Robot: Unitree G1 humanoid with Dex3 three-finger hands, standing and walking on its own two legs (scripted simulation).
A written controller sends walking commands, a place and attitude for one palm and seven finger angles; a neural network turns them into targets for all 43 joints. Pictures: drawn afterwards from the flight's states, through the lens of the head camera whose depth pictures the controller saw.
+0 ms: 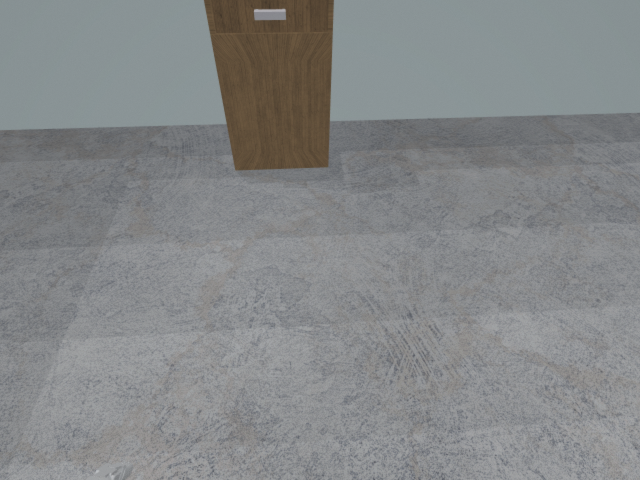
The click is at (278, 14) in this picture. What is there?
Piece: drawer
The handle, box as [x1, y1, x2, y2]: [254, 9, 285, 19]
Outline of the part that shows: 254,10 255,19 285,19 285,9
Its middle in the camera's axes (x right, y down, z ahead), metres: -0.20 -0.86 +1.47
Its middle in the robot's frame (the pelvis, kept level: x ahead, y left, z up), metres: +1.66 +0.28 -0.02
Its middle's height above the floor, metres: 0.75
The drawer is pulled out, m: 0.00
